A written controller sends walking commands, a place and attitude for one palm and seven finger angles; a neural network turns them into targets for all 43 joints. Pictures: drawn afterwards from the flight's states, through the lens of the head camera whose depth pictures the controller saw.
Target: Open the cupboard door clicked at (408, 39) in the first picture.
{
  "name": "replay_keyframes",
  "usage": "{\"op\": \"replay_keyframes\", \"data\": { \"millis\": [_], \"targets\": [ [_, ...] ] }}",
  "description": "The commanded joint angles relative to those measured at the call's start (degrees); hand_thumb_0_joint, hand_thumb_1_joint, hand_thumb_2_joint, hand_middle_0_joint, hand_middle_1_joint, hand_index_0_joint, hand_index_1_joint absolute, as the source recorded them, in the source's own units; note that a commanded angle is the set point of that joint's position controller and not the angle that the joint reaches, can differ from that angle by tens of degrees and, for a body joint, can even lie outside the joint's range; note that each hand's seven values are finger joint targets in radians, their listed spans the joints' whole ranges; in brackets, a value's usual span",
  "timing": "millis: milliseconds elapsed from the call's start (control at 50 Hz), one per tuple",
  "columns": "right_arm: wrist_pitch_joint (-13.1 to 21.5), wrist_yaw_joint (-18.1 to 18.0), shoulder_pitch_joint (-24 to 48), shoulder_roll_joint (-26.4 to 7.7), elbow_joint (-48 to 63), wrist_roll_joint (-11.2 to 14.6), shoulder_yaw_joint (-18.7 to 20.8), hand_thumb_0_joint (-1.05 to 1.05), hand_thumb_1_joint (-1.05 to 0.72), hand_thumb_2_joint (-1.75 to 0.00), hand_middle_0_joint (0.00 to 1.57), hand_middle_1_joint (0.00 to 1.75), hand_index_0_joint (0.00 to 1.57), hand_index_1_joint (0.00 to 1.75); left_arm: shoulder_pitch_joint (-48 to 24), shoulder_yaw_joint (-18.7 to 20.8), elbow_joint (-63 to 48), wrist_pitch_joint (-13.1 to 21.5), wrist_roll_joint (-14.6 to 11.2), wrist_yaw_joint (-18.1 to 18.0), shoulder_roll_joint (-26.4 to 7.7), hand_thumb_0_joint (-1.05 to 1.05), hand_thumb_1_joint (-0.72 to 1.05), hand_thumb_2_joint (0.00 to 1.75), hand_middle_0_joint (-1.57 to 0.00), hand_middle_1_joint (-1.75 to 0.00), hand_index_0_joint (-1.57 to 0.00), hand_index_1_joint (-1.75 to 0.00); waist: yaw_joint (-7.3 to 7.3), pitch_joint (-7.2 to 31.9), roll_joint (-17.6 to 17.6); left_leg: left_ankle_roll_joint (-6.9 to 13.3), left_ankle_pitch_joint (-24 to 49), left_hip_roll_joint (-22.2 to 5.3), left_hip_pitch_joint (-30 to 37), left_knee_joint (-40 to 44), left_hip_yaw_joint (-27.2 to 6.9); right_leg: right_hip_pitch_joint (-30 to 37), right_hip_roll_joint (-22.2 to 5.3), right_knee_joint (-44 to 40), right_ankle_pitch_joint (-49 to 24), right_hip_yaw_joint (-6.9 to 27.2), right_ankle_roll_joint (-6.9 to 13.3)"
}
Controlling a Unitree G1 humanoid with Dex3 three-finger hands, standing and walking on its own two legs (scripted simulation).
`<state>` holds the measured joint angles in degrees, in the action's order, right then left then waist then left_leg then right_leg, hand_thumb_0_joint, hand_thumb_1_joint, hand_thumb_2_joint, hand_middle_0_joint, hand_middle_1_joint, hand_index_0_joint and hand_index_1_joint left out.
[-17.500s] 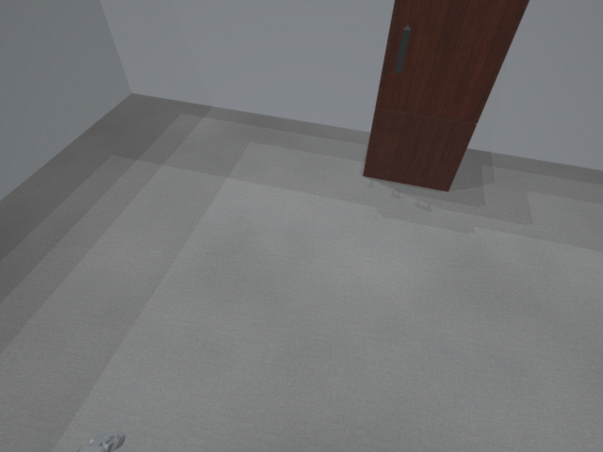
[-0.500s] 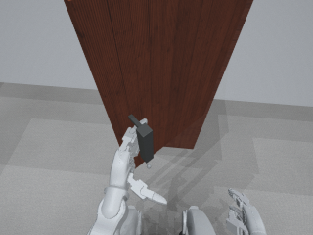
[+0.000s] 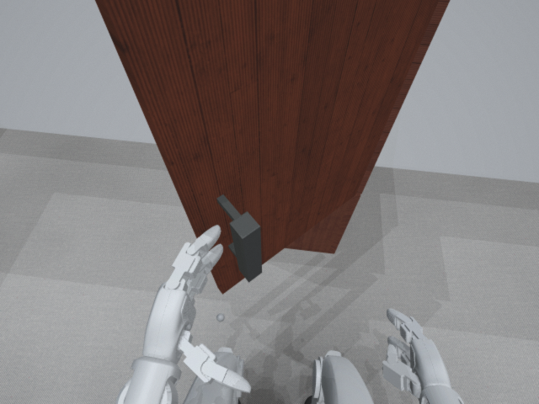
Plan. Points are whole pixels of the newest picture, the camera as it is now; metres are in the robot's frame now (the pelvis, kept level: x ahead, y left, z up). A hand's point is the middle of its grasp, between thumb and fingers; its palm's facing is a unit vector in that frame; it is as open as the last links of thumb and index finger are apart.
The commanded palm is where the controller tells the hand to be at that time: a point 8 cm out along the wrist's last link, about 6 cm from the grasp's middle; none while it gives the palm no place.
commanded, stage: slide the hand sideways off the handle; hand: left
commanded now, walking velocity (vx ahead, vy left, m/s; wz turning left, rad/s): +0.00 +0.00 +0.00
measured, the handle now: (238, 240) +0.34 +0.07 +0.04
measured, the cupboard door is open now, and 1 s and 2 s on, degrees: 46 45 45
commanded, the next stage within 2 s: draw the hand back to the body in 0.32 s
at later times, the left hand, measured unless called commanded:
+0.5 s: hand (180, 344) +0.20 +0.12 +0.04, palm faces -0.13 -0.99 -0.02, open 16.3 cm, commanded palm +0.18 +0.19 +0.06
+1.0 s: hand (78, 325) +0.20 +0.19 +0.15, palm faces +0.02 -0.98 -0.21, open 15.9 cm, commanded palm +0.16 +0.24 +0.17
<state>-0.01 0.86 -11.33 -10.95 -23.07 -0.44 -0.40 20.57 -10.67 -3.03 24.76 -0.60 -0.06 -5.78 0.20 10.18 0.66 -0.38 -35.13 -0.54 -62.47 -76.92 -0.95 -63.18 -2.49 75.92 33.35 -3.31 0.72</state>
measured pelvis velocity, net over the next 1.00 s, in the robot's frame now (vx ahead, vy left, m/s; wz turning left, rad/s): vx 0.01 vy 0.01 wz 0.00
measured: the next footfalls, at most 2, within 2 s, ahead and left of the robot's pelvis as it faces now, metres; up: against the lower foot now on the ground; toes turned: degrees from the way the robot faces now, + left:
none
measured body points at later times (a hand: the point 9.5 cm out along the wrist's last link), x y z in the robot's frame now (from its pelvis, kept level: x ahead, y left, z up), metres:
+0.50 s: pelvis -0.01 -0.01 -0.02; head +0.08 +0.00 +0.43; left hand +0.20 +0.18 +0.04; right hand +0.20 -0.24 -0.09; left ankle +0.01 +0.12 -0.61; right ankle +0.03 -0.12 -0.61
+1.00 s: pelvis +0.01 +0.01 +0.06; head +0.02 +0.02 +0.51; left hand +0.19 +0.24 +0.17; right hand +0.19 -0.22 +0.00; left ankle +0.01 +0.12 -0.61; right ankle +0.03 -0.12 -0.61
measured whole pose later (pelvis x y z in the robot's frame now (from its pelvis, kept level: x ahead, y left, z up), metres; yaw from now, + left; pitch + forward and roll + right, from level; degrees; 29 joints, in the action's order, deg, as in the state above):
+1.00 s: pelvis +0.01 +0.01 +0.06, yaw +0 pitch +10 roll -2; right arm 1.8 -5.1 -17.4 -12.2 -21.9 3.0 -1.2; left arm 35.7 5.3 -23.1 9.4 -8.0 3.7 -17.7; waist 0.1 9.8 1.6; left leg 0.4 -30.1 -1.0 -40.5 -60.9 -1.3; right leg -40.0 -1.4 57.7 27.2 -3.9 -0.5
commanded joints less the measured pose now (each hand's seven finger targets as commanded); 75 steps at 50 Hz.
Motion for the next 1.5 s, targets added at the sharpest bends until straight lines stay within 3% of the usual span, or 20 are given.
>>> {"op": "replay_keyframes", "data": {
  "millis": [0,160,180,340,400,480,620,700,820,900,920,940,960,1020,1080,1140,1240,1300,1400,1480],
  "targets": [
    [3.3,-1.1,1.5,-6.7,9.1,0.0,3.0,0.0,-0.9,-0.9,0.2,0.3,0.2,0.3,2.6,4.9,-13.5,4.3,-2.6,1.4,-3.3,0.0,-0.5,0.3,-0.15,-0.3,-0.15,-0.3,-0.15,16.3,-1.6,1.1,15.4,2.3,8.2,9.8,-0.5,15.1,2.4,-10.9,-16.0,1.9,1.3],
    [4.0,-2.2,1.7,-6.5,8.7,0.7,3.8,0.0,-0.9,-0.9,0.2,0.3,0.2,0.3,9.0,9.0,-15.4,4.9,-6.9,5.8,-4.9,0.0,-0.5,0.3,-0.15,-0.3,-0.15,-0.3,0.29,15.9,-3.4,1.2,15.8,2.3,6.0,8.0,-0.1,17.0,2.5,-11.3,-18.6,2.9,0.5],
    [4.1,-2.5,2.1,-6.5,8.5,0.8,3.9,0.0,-0.9,-0.9,0.2,0.3,0.2,0.3,9.0,10.7,-15.8,5.3,-7.4,6.2,-6.4,0.0,-0.5,0.3,-0.15,-0.3,-0.15,-0.3,-0.38,16.3,-2.7,1.2,16.6,2.4,5.2,7.6,-0.2,17.8,2.4,-11.0,-19.2,3.3,0.7],
    [5.6,-3.6,2.1,-7.5,7.6,1.2,4.0,0.0,-0.9,-0.9,0.2,0.3,0.2,0.3,6.7,10.4,-15.3,7.0,-10.2,12.7,-7.1,0.0,-0.5,0.3,-0.15,-0.3,-0.15,-0.3,2.03,12.9,-2.8,1.5,11.6,2.0,2.2,4.6,-0.3,12.8,2.1,-12.0,-10.9,5.2,0.3],
    [6.2,-3.9,2.2,-7.8,8.0,1.2,4.0,0.0,-0.9,-0.9,0.2,0.3,0.2,0.3,5.6,11.3,-17.1,6.4,-11.0,13.2,-8.2,0.0,-0.5,0.3,-0.15,-0.3,-0.15,-0.3,1.42,14.8,-1.2,1.7,11.8,1.9,2.8,4.4,-0.5,11.9,2.3,-11.3,-9.2,4.8,0.6],
    [5.1,-4.4,1.8,-7.4,10.2,1.8,4.2,0.0,-0.9,-0.9,0.2,0.3,0.2,0.3,9.6,17.0,-26.5,3.1,-11.8,11.7,-13.9,0.0,-0.5,0.3,-0.15,-0.3,-0.15,-0.3,-2.08,20.6,2.8,1.7,15.6,2.1,9.1,9.5,-0.2,18.4,2.8,-12.7,-12.5,3.8,1.0],
    [3.4,-4.7,1.1,-7.4,11.3,3.1,3.4,0.0,-0.9,-0.9,0.2,0.3,0.2,0.3,14.9,14.9,-25.2,-5.9,-12.3,10.2,-10.0,0.0,-0.5,0.3,-0.15,-0.3,-0.15,-0.3,0.83,10.1,-1.5,1.6,11.9,1.9,14.2,17.3,-1.2,19.6,3.6,-19.6,-9.3,-0.1,0.0],
    [4.3,-5.3,0.6,-8.2,11.7,3.0,2.6,0.0,-0.9,-0.9,0.2,0.3,0.2,0.3,12.4,14.0,-24.8,-6.8,-11.9,10.6,-10.8,0.0,-0.5,0.3,-0.15,-0.3,-0.15,-0.3,2.11,4.1,-1.5,1.6,7.0,1.9,15.8,20.8,-2.0,18.7,3.4,-22.9,-3.5,-0.8,-0.1],
    [5.9,-5.7,-0.7,-8.0,11.8,3.0,1.7,0.0,-0.9,-0.9,0.2,0.3,0.2,0.3,10.4,19.7,-29.3,-4.7,-12.6,9.9,-15.8,0.0,-0.47,0.32,-0.15,-0.3,-0.15,-0.3,0.37,4.4,3.2,1.4,7.5,1.8,21.4,25.3,-2.1,23.0,3.7,-25.0,-4.6,-1.0,0.6],
    [7.1,-5.2,-0.4,-7.5,11.2,3.5,1.5,0.0,-0.9,-0.9,0.2,0.3,0.2,0.3,14.6,21.1,-30.9,-5.4,-14.4,10.6,-15.2,0.0,-0.32,0.37,-0.16,-0.3,-0.16,-0.3,-0.75,5.6,6.1,1.1,14.6,1.4,25.7,27.6,-2.1,27.9,4.0,-26.1,-11.3,-1.9,0.9],
    [5.4,-6.9,-0.8,-7.2,11.9,3.1,1.4,0.0,-0.9,-0.9,0.2,0.3,0.2,0.3,18.2,22.7,-33.2,-11.7,-6.1,2.5,-22.7,0.0,-0.29,0.39,-0.16,-0.3,-0.16,-0.3,-4.35,8.4,6.8,0.9,15.8,0.2,27.4,32.2,-1.7,31.7,2.1,-28.2,-12.1,1.0,1.5],
    [5.0,-7.5,-0.7,-6.1,12.7,3.0,0.9,0.0,-0.9,-0.9,0.2,0.3,0.2,0.3,19.8,19.2,-35.3,-15.1,-5.1,-1.0,-16.7,0.0,-0.26,0.4,-0.16,-0.3,-0.16,-0.3,-2.43,4.2,6.9,0.8,17.0,0.2,28.5,32.9,-1.4,30.9,2.2,-29.5,-13.3,0.3,1.2],
    [4.7,-7.6,-1.2,-6.3,12.0,2.9,0.9,0.0,-0.9,-0.9,0.2,0.3,0.2,0.3,20.4,18.1,-35.4,-17.1,-4.7,-2.5,-15.1,0.0,-0.22,0.42,-0.16,-0.3,-0.16,-0.3,-1.8,2.8,5.9,0.7,17.5,0.1,28.5,33.2,-1.7,31.2,2.0,-30.1,-13.6,-0.2,1.0],
    [4.1,-7.7,-1.4,-6.9,10.3,2.6,0.6,0.0,-0.9,-0.9,0.2,0.3,0.2,0.3,18.4,18.6,-34.9,-20.8,-2.7,-5.9,-16.2,0.0,-0.12,0.47,-0.16,-0.3,-0.16,-0.3,-1.09,-0.5,4.5,1.0,20.5,-0.2,31.1,34.4,-1.5,33.6,2.2,-33.1,-16.2,-0.6,0.7],
    [4.8,-8.3,-0.5,-7.4,9.3,2.1,0.1,0.0,-0.9,-0.9,0.2,0.3,0.2,0.3,14.6,20.6,-34.2,-21.7,-1.7,-8.1,-18.5,0.0,-0.01,0.51,-0.17,-0.3,-0.17,-0.3,-0.98,-1.4,0.4,1.4,20.0,-0.2,33.9,37.0,-1.6,36.9,2.1,-36.0,-16.4,-0.8,0.6],
    [6.0,-8.6,-0.4,-7.4,8.2,2.0,-0.4,0.0,-0.9,-0.9,0.2,0.3,0.2,0.3,12.0,22.3,-35.3,-21.9,-1.3,-9.3,-19.6,0.0,0.09,0.55,-0.17,-0.3,-0.17,-0.3,-1.41,-1.3,2.9,1.4,21.3,-0.2,37.6,39.5,-1.5,39.8,1.7,-37.8,-17.7,-0.6,0.6],
    [7.9,-8.5,1.0,-7.3,5.5,1.9,-0.9,0.0,-0.9,-0.9,0.2,0.3,0.2,0.3,9.4,25.5,-35.4,-21.9,-1.6,-9.9,-21.1,0.0,0.27,0.63,-0.18,-0.3,-0.18,-0.3,-2.07,-3.2,2.2,1.3,23.6,-0.1,41.9,43.0,-1.4,44.0,1.7,-41.2,-20.0,-0.7,0.5],
    [9.0,-8.1,1.9,-7.2,3.9,1.7,-1.0,0.0,-0.9,-0.9,0.2,0.3,0.2,0.3,9.3,27.4,-35.8,-21.7,-1.7,-9.8,-21.7,0.0,0.37,0.68,-0.18,-0.3,-0.18,-0.3,-2.73,-3.5,5.2,1.0,28.4,0.0,44.4,44.6,-1.1,47.4,1.5,-42.6,-23.8,-0.6,0.6],
    [9.7,-7.5,3.5,-7.3,1.9,1.5,-0.5,0.0,-0.9,-0.9,0.2,0.3,0.2,0.3,8.8,31.0,-34.1,-21.2,-2.4,-9.2,-22.5,0.0,0.55,0.75,-0.19,-0.3,-0.19,-0.3,-3.29,-4.7,0.1,1.0,33.9,-0.5,47.5,47.3,-0.4,51.6,1.7,-45.5,-29.3,-0.9,0.1],
    [9.9,-7.3,4.7,-7.4,0.4,1.3,-0.4,0.0,-0.9,-0.9,0.2,0.3,0.2,0.3,4.9,34.7,-34.0,-20.1,-2.7,-9.0,-24.5,0.0,0.69,0.81,-0.19,-0.3,-0.19,-0.3,-3.64,-6.5,2.2,1.0,32.2,-0.1,49.1,49.7,0.3,53.8,1.8,-48.2,-29.4,-0.6,0.3]
  ]
}}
